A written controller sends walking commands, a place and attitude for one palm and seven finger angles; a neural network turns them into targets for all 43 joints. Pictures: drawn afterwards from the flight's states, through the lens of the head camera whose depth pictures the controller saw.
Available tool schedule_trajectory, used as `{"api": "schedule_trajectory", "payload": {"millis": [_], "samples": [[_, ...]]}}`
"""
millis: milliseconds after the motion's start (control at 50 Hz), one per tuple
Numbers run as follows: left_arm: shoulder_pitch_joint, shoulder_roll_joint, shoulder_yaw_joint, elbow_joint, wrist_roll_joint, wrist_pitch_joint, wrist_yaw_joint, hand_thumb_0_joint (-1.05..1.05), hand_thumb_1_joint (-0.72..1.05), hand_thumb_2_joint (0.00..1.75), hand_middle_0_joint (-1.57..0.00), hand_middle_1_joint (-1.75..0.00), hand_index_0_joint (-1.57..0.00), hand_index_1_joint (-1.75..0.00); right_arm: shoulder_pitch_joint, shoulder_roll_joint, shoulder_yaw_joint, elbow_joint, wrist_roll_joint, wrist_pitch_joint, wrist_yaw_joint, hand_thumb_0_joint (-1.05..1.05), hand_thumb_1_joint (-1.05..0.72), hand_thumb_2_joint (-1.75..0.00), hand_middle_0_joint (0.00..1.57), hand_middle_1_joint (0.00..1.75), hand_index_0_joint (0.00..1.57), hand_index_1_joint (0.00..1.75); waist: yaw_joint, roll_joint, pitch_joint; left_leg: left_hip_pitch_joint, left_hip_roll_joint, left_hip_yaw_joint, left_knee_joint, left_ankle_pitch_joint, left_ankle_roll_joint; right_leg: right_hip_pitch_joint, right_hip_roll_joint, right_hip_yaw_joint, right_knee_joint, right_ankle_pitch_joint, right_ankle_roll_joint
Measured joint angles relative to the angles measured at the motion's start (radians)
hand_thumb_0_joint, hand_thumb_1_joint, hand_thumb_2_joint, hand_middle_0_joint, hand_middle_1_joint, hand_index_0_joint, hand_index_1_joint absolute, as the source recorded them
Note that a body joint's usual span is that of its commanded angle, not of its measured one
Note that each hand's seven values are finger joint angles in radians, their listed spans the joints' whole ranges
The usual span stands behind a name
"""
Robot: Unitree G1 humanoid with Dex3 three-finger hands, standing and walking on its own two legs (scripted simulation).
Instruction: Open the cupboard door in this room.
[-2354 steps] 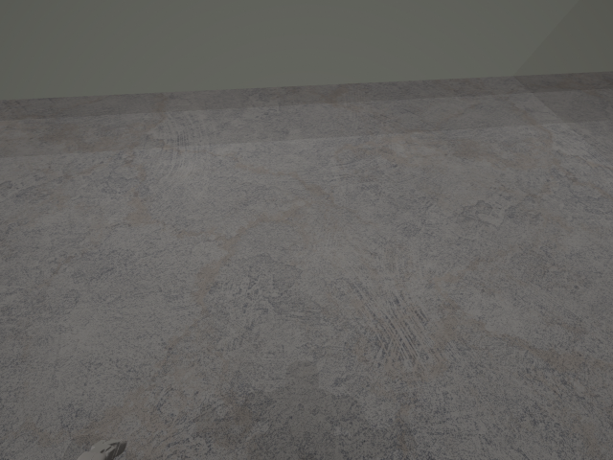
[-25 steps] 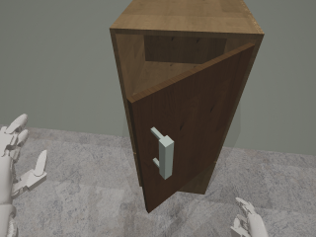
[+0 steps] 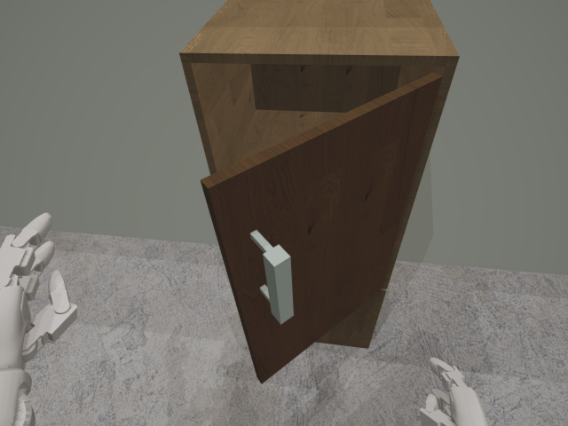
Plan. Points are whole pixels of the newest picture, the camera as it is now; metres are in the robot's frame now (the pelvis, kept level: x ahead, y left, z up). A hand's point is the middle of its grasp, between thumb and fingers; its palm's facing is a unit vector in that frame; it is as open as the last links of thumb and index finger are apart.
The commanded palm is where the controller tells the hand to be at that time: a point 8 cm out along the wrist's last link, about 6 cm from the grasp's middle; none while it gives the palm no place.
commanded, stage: step back with the hand held close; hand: left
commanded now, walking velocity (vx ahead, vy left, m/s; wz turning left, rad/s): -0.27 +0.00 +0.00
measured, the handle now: (270, 277) +0.30 +0.06 +0.08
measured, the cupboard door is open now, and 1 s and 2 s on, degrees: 45 45 45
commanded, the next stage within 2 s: stop stepping back and stand still in 0.86 s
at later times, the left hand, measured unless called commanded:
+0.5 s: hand (1, 358) +0.13 +0.29 +0.16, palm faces +0.35 -0.79 -0.51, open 7.4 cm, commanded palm +0.07 +0.34 +0.17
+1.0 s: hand out of the picture +0.01 +0.33 +0.17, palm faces +0.46 -0.79 -0.40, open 7.4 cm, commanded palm -0.06 +0.37 +0.17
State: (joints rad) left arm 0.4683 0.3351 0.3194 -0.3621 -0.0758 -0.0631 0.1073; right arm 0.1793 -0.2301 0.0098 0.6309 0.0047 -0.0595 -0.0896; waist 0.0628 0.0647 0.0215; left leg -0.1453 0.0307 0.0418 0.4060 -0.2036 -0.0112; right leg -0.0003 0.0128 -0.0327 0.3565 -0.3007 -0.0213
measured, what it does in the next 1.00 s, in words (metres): walks backwards: left foot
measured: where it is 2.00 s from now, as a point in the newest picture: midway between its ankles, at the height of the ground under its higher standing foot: outside the picture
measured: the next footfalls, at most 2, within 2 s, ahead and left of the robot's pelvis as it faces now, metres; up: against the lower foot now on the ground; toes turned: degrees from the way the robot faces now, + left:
left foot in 0.80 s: -0.05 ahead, +0.15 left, +0.00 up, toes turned +2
right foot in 1.16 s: -0.26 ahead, -0.04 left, +0.00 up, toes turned -2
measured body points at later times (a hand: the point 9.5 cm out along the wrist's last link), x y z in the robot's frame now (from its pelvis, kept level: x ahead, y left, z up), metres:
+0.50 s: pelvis -0.08 +0.04 -0.01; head -0.06 +0.04 +0.44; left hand +0.11 +0.33 +0.18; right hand +0.10 -0.21 -0.08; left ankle +0.01 +0.13 -0.74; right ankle -0.06 -0.10 -0.74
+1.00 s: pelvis -0.19 +0.07 -0.01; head -0.17 +0.10 +0.44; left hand -0.02 +0.37 +0.19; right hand -0.03 -0.15 -0.08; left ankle -0.09 +0.15 -0.74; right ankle -0.25 -0.08 -0.67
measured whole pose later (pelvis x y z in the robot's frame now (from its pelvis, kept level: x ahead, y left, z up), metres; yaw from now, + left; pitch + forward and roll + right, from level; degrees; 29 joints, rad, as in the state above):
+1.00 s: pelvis -0.19 +0.07 -0.01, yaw +1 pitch +1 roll -4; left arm 0.51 0.42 0.45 -0.58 -0.05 -0.18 0.18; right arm 0.21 -0.14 0.01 0.63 -0.01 -0.12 -0.05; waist -0.01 0.00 0.03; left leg -0.42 0.03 0.00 0.48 -0.08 0.05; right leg -0.41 0.08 0.02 1.05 -0.47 0.03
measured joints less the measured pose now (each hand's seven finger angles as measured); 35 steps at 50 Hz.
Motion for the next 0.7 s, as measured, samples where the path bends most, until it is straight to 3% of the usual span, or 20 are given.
{"api": "schedule_trajectory", "payload": {"millis": [140,320,460,600,660,700], "samples": [[0.026,0.045,0.051,-0.059,0.017,-0.046,-0.011,0.01,0.89,0.90,-0.21,-0.30,-0.21,-0.30,-0.029,-0.012,-0.005,-0.044,0.010,0.063,0.010,0.01,-0.90,-0.90,0.21,0.30,0.20,0.30,-0.030,0.003,0.011,-0.088,0.017,-0.005,0.064,-0.003,0.016,-0.062,0.016,-0.003,0.010,0.017,0.006],[0.105,0.084,0.038,-0.135,0.015,-0.019,-0.006,0.01,0.89,0.90,-0.21,-0.30,-0.21,-0.30,-0.034,-0.012,-0.029,-0.103,0.024,0.116,-0.001,0.01,-0.90,-0.90,0.21,0.30,0.20,0.30,-0.051,-0.032,0.035,-0.141,0.010,0.030,0.077,0.016,0.025,-0.156,0.001,0.029,0.084,0.025,0.028],[0.098,0.122,0.088,-0.186,0.014,-0.056,0.020,0.01,0.89,0.90,-0.22,-0.30,-0.21,-0.30,-0.011,0.008,-0.017,-0.118,0.019,0.091,0.001,0.01,-0.90,-0.90,0.21,0.30,0.20,0.30,-0.061,-0.050,0.039,-0.194,0.003,0.031,0.100,0.053,0.046,-0.216,-0.006,0.028,0.125,0.054,0.042],[0.098,0.092,0.108,-0.157,0.033,-0.095,0.030,0.01,0.89,0.90,-0.21,-0.30,-0.21,-0.30,0.029,0.015,-0.010,-0.110,0.013,0.040,0.007,0.01,-0.90,-0.90,0.21,0.30,0.20,0.30,-0.075,-0.014,0.035,-0.270,-0.012,0.002,0.140,0.069,0.065,-0.287,0.003,0.029,0.200,0.017,0.037],[0.104,0.073,0.100,-0.155,0.035,-0.099,0.037,0.01,0.89,0.90,-0.21,-0.30,-0.21,-0.30,0.045,0.018,-0.010,-0.084,0.010,0.026,0.010,0.01,-0.90,-0.90,0.21,0.30,0.20,0.30,-0.069,-0.007,0.034,-0.305,-0.022,-0.009,0.173,-0.011,0.051,-0.303,0.000,0.025,0.198,0.027,0.026],[0.123,0.060,0.092,-0.176,0.037,-0.106,0.048,0.01,0.89,0.90,-0.21,-0.30,-0.21,-0.30,0.050,0.017,-0.010,-0.058,0.005,0.019,0.014,0.01,-0.90,-0.90,0.21,0.30,0.20,0.30,-0.049,-0.022,0.029,-0.334,-0.040,-0.015,0.272,-0.104,0.025,-0.318,-0.015,0.034,0.193,0.092,0.024]]}}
